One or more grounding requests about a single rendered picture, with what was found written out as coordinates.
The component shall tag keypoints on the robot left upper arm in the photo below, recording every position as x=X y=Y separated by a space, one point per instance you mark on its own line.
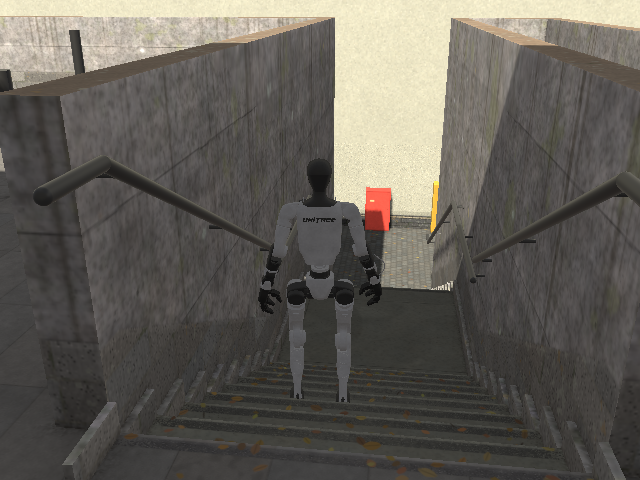
x=287 y=212

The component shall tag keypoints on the right robot hand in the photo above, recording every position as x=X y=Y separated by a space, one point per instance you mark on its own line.
x=374 y=289

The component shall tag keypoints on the robot right upper arm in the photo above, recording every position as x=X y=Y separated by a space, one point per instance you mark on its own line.
x=351 y=212

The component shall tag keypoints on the right robot shin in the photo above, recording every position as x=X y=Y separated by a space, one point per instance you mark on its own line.
x=343 y=368

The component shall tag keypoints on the robot right forearm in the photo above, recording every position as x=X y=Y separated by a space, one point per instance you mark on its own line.
x=369 y=266

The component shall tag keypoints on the right robot foot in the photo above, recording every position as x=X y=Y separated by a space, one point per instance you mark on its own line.
x=342 y=400

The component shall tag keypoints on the robot left forearm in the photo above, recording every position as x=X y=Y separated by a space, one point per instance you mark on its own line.
x=271 y=270

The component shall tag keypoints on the left robot hand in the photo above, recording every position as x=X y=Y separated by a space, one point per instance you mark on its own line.
x=264 y=299

